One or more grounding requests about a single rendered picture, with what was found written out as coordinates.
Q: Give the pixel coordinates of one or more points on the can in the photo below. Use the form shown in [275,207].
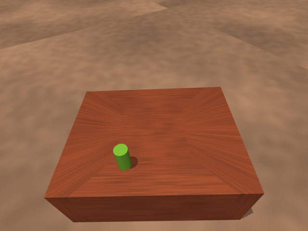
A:
[122,156]

